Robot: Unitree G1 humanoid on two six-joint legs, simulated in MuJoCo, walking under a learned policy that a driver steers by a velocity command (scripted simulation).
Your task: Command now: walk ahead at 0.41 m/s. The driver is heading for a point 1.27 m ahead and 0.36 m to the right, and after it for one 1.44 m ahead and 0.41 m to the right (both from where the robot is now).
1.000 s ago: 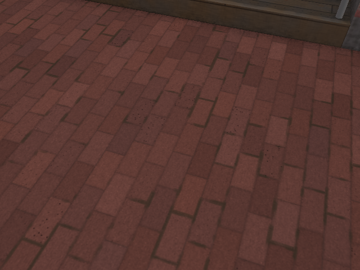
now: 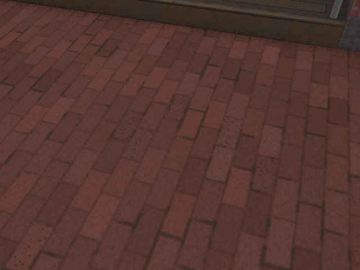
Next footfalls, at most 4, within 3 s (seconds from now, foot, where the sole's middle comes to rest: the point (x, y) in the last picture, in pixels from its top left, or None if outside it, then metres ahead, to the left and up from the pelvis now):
0.28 left None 0.32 0.12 -0.77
0.56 right None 0.24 -0.15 -0.77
1.30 right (227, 236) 0.65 -0.14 -0.77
1.82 left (205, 168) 0.98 -0.08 -0.77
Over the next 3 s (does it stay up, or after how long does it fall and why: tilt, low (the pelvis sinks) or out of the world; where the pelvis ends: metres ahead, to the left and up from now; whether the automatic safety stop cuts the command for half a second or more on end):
stays up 1.19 -0.38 -0.01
